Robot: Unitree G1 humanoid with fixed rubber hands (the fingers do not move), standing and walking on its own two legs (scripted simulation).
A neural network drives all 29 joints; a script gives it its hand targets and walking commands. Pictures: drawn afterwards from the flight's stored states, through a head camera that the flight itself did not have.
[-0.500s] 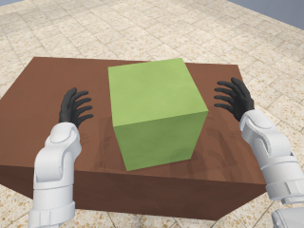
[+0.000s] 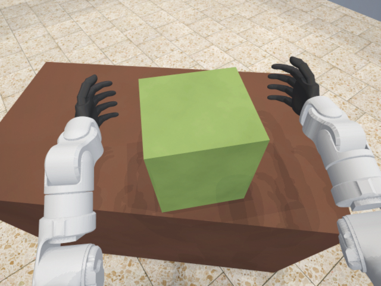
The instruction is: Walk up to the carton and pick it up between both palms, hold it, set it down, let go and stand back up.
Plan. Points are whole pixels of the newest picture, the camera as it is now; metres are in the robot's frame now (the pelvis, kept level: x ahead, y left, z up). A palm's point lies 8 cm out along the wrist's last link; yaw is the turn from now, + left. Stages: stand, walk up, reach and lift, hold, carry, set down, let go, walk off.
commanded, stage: reach and lift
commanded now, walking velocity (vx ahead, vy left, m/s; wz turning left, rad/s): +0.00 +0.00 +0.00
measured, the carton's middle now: (196, 144) +0.41 +0.06 +0.03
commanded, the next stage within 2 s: none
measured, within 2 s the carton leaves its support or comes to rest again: neither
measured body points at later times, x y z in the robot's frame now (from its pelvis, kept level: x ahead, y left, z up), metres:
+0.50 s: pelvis +0.00 +0.01 +0.00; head +0.07 +0.01 +0.44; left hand +0.36 +0.26 +0.06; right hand +0.46 -0.12 +0.07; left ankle +0.02 +0.15 -0.75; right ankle +0.00 -0.07 -0.75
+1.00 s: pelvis +0.00 +0.01 -0.01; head +0.07 +0.01 +0.44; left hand +0.38 +0.24 +0.04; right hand +0.48 -0.10 +0.06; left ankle +0.02 +0.15 -0.75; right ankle +0.00 -0.07 -0.75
